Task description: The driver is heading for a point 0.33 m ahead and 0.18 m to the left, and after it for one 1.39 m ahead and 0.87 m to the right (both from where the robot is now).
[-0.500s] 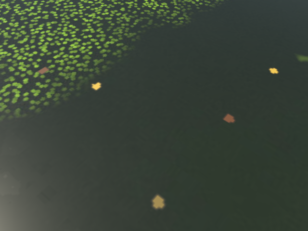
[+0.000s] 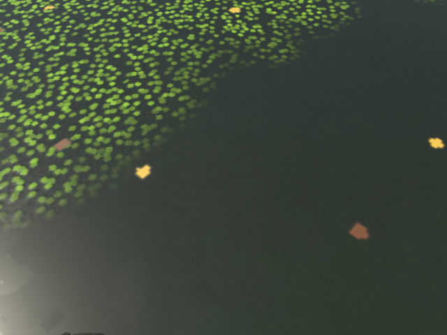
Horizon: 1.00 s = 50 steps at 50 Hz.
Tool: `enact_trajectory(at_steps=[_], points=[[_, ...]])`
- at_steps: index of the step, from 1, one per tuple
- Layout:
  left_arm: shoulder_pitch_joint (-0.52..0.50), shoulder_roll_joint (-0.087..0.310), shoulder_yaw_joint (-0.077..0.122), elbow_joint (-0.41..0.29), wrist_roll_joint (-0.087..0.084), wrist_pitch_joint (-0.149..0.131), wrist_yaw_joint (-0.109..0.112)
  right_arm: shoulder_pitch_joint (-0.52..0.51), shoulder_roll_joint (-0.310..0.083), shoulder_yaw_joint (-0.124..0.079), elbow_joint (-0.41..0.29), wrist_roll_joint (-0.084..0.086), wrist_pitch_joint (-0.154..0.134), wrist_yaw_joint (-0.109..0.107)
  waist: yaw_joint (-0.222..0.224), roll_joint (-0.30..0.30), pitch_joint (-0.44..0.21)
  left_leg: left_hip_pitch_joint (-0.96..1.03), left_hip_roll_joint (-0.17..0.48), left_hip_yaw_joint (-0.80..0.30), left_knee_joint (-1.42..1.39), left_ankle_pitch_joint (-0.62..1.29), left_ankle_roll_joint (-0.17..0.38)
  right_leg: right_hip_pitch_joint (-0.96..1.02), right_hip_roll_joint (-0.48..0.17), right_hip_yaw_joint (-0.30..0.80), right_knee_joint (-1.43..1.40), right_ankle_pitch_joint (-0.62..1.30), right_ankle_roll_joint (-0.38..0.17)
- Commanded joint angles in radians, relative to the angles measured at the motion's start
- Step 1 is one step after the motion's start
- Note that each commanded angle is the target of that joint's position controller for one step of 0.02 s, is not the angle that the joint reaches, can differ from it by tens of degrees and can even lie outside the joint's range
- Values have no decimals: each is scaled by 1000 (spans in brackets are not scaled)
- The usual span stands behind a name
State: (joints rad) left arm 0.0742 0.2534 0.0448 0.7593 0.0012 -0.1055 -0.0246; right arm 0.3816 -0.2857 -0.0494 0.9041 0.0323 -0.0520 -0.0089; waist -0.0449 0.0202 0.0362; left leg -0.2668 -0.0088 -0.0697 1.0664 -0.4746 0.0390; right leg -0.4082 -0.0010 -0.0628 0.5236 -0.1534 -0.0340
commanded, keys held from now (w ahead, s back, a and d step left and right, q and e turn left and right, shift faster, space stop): w+q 0.30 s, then e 0.70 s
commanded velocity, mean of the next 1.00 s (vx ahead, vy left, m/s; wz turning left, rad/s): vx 0.26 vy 0.00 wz -0.02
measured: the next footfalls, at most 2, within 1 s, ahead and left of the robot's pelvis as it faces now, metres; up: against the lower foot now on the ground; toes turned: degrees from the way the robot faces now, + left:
left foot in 0.42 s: +0.36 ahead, +0.19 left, +0.00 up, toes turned +15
right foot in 0.94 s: +0.37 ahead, -0.05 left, +0.00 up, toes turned -7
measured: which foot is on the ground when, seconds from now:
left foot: up 0.00-0.40, down 0.42-0.94, up 0.96-1.00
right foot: down 0.00-0.42, up 0.44-0.92, down 0.94-1.00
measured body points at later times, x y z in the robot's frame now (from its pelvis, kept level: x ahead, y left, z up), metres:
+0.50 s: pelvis +0.24 +0.07 +0.00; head +0.29 +0.10 +0.44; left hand +0.23 +0.35 -0.15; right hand +0.48 -0.14 -0.09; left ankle +0.32 +0.18 -0.73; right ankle +0.11 -0.11 -0.65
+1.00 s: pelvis +0.32 +0.05 +0.00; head +0.36 +0.02 +0.45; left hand +0.48 +0.33 -0.10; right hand +0.45 -0.24 -0.12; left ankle +0.31 +0.18 -0.69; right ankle +0.33 -0.05 -0.73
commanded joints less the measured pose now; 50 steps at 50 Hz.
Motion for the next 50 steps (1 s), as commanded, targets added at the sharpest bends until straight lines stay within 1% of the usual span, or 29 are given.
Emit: enact_trajectory(at_steps=[1,2,4,6,9,12,15,17,18,19,20,21,22,23,24,25,26,27,29,31,33,37,41,44,46,47,48,49,50], points=[[138,98,33,8,3,-3,8,-69,-122,-38,-98,1,-20,-7,90,-95,-82,-411,120,-44,136,128,-5,398,-299,347,-292,-12,-147],[112,90,31,12,12,-8,8,-43,-100,-40,-94,2,-7,-4,59,-121,-65,-353,142,-48,117,165,-9,328,-279,280,-327,18,-140],[88,94,37,25,11,-18,8,-39,-59,-37,-105,4,19,-2,35,-117,-34,-333,158,-35,92,188,-20,256,-271,191,-378,80,-152],[87,119,46,40,13,-23,14,-75,-52,-38,-130,-3,33,-4,28,-96,-7,-378,167,-39,39,251,-32,241,-274,120,-403,133,-160],[102,145,56,57,14,-16,25,-140,-46,-34,-157,-8,29,10,42,-79,9,-404,164,-22,-124,404,-40,271,-253,13,-414,182,-150],[131,172,63,68,7,-4,34,-249,-28,-23,-192,-11,19,33,84,-57,32,-377,147,43,-290,504,-30,305,-247,-68,-414,202,-135],[181,196,73,88,-9,15,38,-332,-33,-20,-235,-10,20,49,110,-53,56,-401,134,75,-380,477,-8,408,-280,-101,-386,225,-122],[205,205,74,111,-21,33,36,-355,-32,-21,-257,-23,18,54,100,-52,68,-356,94,95,-438,395,16,440,-295,-103,-310,441,-114],[202,217,76,119,-27,40,36,-330,-44,-27,-258,-30,16,54,74,-73,41,-293,60,112,-456,353,32,455,-298,-100,-246,615,-106],[186,228,76,124,-33,45,36,-255,-71,-41,-240,-36,12,53,22,-93,-15,-181,23,128,-493,351,51,464,-283,-100,-144,746,-87],[168,217,68,128,-36,50,35,-114,-114,-64,-194,-39,8,47,-58,-77,-95,20,-15,142,-581,480,77,425,-236,-122,21,761,-53],[201,173,50,126,-16,43,33,-9,-194,-87,-162,-46,10,28,-90,-8,-192,285,75,51,-555,849,107,258,-171,-129,234,512,2],[313,45,5,116,15,31,15,10,-267,-83,-160,-78,13,11,-14,244,-356,653,409,-333,-493,1269,300,-102,-3,-84,636,-447,80],[325,108,17,162,-27,22,15,38,-215,-69,-181,-70,10,15,-70,156,-550,641,476,-461,-551,1288,378,-89,42,190,800,-591,85],[235,172,39,140,-66,25,15,-21,-186,-62,-175,-58,8,19,-68,113,-429,551,422,-292,-582,1231,335,-162,-12,198,808,-548,76],[182,155,36,125,-60,30,23,-95,-152,-53,-169,-42,1,20,-34,84,-285,427,366,-195,-614,1088,274,-217,-59,157,736,-485,69],[162,145,40,139,-39,41,37,-157,-107,-41,-168,-40,-4,19,-6,43,-201,300,331,-139,-662,980,233,-201,-89,142,681,-414,74],[187,140,44,150,-32,64,44,-204,-77,-33,-167,-45,-9,18,34,59,-164,179,309,-82,-710,942,213,-117,-106,137,651,-360,80],[237,108,45,161,-27,102,56,-262,-72,-33,-163,-67,-19,15,79,63,-151,47,303,-8,-773,896,214,-8,-97,116,619,-287,92],[214,107,51,134,-20,123,66,-293,-99,-41,-155,-68,-20,2,90,69,-129,17,310,41,-811,828,223,-25,-97,107,561,-243,99],[175,105,52,104,-14,135,65,-298,-112,-47,-143,-62,-11,-15,82,75,-121,36,313,76,-838,698,219,-51,-112,103,485,-172,98],[99,106,54,57,-14,147,47,-308,-123,-51,-124,-56,15,-38,55,79,-89,58,319,125,-873,472,205,-53,-118,70,363,-110,90],[46,115,60,12,-14,156,27,-291,-147,-60,-107,-44,42,-37,34,75,-77,140,354,141,-823,483,191,-55,-101,27,271,-174,74],[52,111,64,-7,-17,161,9,-301,-168,-70,-102,-25,58,-34,50,89,-87,192,368,156,-733,574,155,-1,-75,-14,147,-182,44],[107,125,74,5,-12,159,7,-281,-155,-71,-83,-8,66,-33,83,66,-100,161,322,207,-605,550,73,135,-34,-26,-53,-2,-5],[147,202,98,10,-9,155,21,-233,-123,-66,-70,-23,65,-27,76,-73,-116,63,239,274,-426,420,-8,262,-93,104,-138,300,-57],[181,324,122,2,-5,154,42,-280,-67,-48,-120,-71,57,-17,55,-365,-124,-274,82,318,-127,-114,-107,457,-327,436,-109,768,-210],[206,300,110,-9,28,130,31,-370,-84,-51,-150,-61,52,-19,118,-268,-207,-374,12,121,66,-253,-122,449,-398,552,-137,703,-351],[174,277,104,-15,26,107,23,-397,-110,-60,-149,-34,55,-19,108,-165,-192,-411,29,54,132,-190,-107,443,-351,470,-153,629,-327]])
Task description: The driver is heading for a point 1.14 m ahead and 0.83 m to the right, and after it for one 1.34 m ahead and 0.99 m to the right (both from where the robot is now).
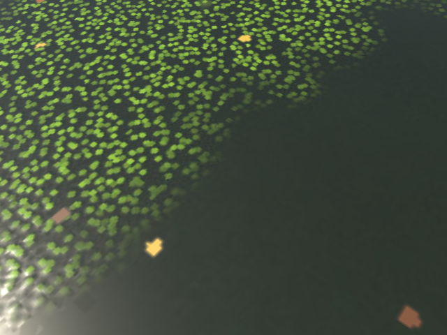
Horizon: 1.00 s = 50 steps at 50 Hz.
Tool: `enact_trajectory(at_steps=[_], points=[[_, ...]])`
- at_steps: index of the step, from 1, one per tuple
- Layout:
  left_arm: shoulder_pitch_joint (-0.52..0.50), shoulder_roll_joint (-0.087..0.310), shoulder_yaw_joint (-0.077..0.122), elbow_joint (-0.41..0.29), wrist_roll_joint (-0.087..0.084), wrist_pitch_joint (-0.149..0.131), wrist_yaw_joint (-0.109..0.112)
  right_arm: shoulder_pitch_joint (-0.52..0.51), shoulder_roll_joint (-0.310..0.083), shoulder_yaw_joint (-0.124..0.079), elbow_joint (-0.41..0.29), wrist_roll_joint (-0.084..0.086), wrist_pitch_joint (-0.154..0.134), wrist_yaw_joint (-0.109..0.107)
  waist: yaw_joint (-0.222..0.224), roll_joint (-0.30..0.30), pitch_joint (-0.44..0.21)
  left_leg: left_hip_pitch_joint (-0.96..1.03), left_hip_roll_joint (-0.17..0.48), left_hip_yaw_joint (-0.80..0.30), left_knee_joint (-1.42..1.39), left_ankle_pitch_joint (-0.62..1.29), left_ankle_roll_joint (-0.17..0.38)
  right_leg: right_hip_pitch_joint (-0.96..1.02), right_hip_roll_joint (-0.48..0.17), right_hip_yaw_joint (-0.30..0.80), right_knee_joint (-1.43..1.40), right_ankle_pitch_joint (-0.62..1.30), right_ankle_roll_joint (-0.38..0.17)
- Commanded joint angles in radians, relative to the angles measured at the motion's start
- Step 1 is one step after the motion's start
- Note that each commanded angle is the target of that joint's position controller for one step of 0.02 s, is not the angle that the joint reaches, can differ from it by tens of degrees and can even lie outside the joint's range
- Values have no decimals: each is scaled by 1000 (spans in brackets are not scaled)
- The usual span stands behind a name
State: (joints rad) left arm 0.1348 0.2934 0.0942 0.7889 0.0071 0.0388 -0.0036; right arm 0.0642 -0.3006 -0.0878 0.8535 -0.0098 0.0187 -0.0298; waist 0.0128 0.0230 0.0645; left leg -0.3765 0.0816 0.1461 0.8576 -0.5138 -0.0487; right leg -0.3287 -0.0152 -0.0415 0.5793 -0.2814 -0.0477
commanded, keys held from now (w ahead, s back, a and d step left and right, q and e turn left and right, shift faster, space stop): e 0.68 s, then w+e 0.32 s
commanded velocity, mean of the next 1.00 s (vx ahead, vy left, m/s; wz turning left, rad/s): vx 0.08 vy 0.00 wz -0.58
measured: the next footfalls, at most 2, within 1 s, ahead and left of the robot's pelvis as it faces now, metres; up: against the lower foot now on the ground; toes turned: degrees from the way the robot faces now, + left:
left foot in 0.40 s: +0.11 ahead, +0.13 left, +0.00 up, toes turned -19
right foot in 0.82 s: -0.01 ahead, -0.11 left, +0.00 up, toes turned -32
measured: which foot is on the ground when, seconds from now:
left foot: up 0.00-0.38, down 0.40-0.82, up 0.84-1.00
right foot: down 0.00-0.40, up 0.42-0.80, down 0.82-1.00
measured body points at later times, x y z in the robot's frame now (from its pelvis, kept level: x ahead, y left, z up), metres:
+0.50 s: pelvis +0.03 +0.03 +0.01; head +0.07 +0.04 +0.45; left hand +0.27 +0.27 -0.10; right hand +0.06 -0.28 -0.09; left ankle +0.07 +0.14 -0.73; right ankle -0.02 -0.08 -0.67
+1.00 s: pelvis +0.05 -0.05 +0.02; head +0.04 -0.09 +0.46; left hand +0.25 +0.15 -0.08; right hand +0.01 -0.37 -0.10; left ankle +0.17 +0.07 -0.66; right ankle -0.05 -0.09 -0.73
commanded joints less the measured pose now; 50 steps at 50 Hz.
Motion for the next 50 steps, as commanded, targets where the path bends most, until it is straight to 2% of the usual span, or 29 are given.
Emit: enact_trajectory(at_steps=[1,3,5,9,13,16,19,20,21,22,23,24,25,26,28,30,34,37,38,39,40,41,42,43,44,45,46,47,50], points=[[58,219,52,-51,1,-51,9,-67,-91,-23,-88,20,-15,-4,19,-139,-188,-326,-47,-184,326,-55,-7,344,-284,380,-208,672,-255],[-18,163,34,-69,-27,-49,25,-48,-116,-34,-70,6,-12,-20,-16,-115,-166,-295,-34,-206,273,56,-8,279,-240,331,-218,594,-197],[-14,160,31,-75,-18,-43,36,-29,-101,-34,-64,6,-16,-20,-26,-126,-188,-243,-59,-203,239,119,-15,256,-217,319,-222,599,-197],[5,185,38,-73,-21,-34,45,-50,-68,-21,-65,12,-19,-17,-6,-138,-179,-188,-81,-213,28,166,-33,247,-190,338,-219,494,-187],[-18,198,40,-83,-17,-23,41,-49,-82,-20,-62,17,-23,-5,4,-171,-156,-80,-102,-217,-102,176,-35,163,-172,395,-222,362,-181],[-36,192,36,-93,-18,-15,37,-27,-95,-23,-60,21,-38,8,0,-192,-151,-18,-118,-220,-208,162,-21,159,-159,461,-192,370,-168],[-71,172,24,-113,-30,-1,46,73,-112,-31,-32,20,-55,23,-59,-176,-161,173,-97,-212,-497,376,17,111,-91,472,-110,309,-93],[-38,126,10,-121,-22,0,48,105,-177,-46,-30,2,-53,18,-42,-43,-193,306,72,-353,-534,468,74,-2,-18,396,37,104,-38],[12,93,6,-141,-27,-8,46,77,-256,-58,-31,-19,-41,11,22,244,-155,355,269,-604,-553,697,238,-228,163,205,218,-308,24],[16,183,30,-130,-14,-19,41,59,-196,-42,-56,-36,-45,10,-2,211,-164,302,357,-666,-558,738,344,-253,100,210,467,-389,63],[32,229,51,-111,-27,-17,36,9,-144,-26,-76,-30,-46,5,18,135,-145,268,306,-558,-547,706,323,-247,72,212,567,-317,73],[49,215,54,-91,-29,-6,37,-36,-122,-21,-85,-15,-44,0,35,106,-117,251,233,-453,-539,637,271,-251,57,190,604,-253,89],[50,196,51,-86,-25,4,39,-46,-108,-16,-90,1,-42,-4,25,105,-98,256,198,-396,-542,587,244,-277,49,180,630,-195,105],[40,167,44,-92,-28,10,36,-36,-106,-11,-87,5,-38,-10,14,113,-83,252,179,-352,-546,596,243,-283,45,165,639,-160,119],[-7,131,30,-123,-37,11,30,9,-118,-12,-76,0,-28,-22,-17,132,-74,285,162,-288,-562,602,254,-296,30,113,557,-117,137],[-49,116,20,-152,-36,8,26,51,-140,-18,-69,-3,-21,-29,-51,140,-96,359,189,-274,-560,632,271,-297,3,94,451,-115,150],[-47,104,6,-174,-30,9,7,34,-191,-34,-79,3,-12,-16,-54,157,-123,321,213,-198,-550,675,266,-135,-26,27,252,-115,133],[-30,116,10,-177,-34,18,-9,55,-210,-42,-77,26,-16,3,-56,154,-113,262,229,-187,-585,332,244,-39,-18,-24,127,-93,86],[-8,115,12,-171,-35,18,-16,47,-213,-43,-76,36,-19,8,-36,150,-100,226,232,-183,-583,218,228,11,-14,-37,61,-67,60],[42,113,16,-150,-36,16,-20,29,-205,-40,-75,45,-22,13,-3,138,-93,174,221,-159,-553,135,203,97,2,-61,-29,-21,32],[121,123,26,-111,-39,12,-18,38,-169,-31,-68,44,-26,17,24,104,-103,96,193,-118,-475,69,172,223,30,-73,-77,-25,4],[243,158,47,-67,-48,5,-10,43,-102,-13,-64,29,-30,26,64,-21,-125,-36,135,-34,-254,11,117,391,-6,27,-141,-63,-45],[331,265,65,-67,-44,-10,4,-2,-12,16,-109,-16,-39,37,65,-323,-124,-322,12,26,188,-175,36,512,-265,441,-195,21,-147],[301,289,57,-109,-15,-53,-17,-85,-65,2,-176,14,-65,38,87,-304,-123,-512,-80,-156,297,-155,35,438,-375,787,-362,-237,-320],[251,221,39,-115,-11,-82,-24,-136,-138,-16,-185,46,-83,42,76,-202,-35,-548,-24,-205,316,-47,61,400,-354,731,-417,-346,-295],[210,178,22,-115,-18,-96,-19,-113,-164,-25,-173,48,-96,45,44,-183,9,-536,-1,-210,273,76,76,365,-311,638,-420,-329,-250],[179,159,13,-125,-24,-98,-10,-79,-159,-28,-142,28,-102,40,23,-144,12,-490,17,-211,233,158,71,343,-265,556,-411,-251,-215],[164,156,9,-128,-24,-97,0,-65,-157,-29,-135,10,-109,39,9,-144,14,-450,18,-211,168,232,57,326,-231,494,-418,-159,-196],[209,154,7,-125,-15,-103,23,-81,-116,-21,-131,7,-120,46,12,-125,-13,-389,-20,-190,25,397,23,331,-181,385,-422,79,-174]])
